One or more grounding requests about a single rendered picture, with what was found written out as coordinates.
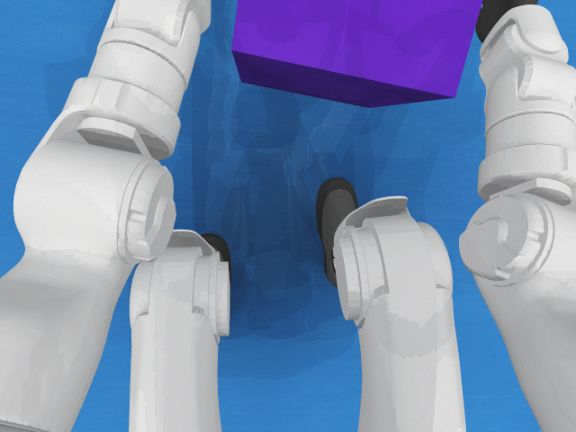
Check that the robot right upper arm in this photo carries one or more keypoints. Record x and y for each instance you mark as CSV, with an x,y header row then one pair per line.
x,y
521,251

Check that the right robot foot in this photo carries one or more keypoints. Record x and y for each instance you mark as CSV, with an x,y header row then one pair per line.
x,y
335,200

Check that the right robot hand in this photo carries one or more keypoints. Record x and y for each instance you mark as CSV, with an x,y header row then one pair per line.
x,y
492,11

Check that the right robot thigh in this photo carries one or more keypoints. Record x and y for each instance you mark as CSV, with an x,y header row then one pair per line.
x,y
411,377

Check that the carton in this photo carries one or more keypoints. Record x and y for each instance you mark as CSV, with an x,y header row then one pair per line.
x,y
369,53

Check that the right robot forearm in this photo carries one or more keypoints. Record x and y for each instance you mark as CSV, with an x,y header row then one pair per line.
x,y
530,109

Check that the robot left upper arm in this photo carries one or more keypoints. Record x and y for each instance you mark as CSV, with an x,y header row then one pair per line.
x,y
87,215

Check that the left robot forearm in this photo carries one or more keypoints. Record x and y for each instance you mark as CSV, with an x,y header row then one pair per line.
x,y
132,95

